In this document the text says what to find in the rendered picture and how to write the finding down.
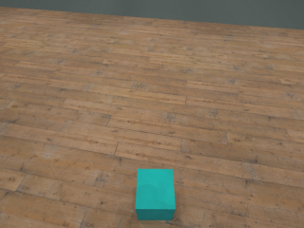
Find carton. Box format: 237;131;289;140
135;168;176;220

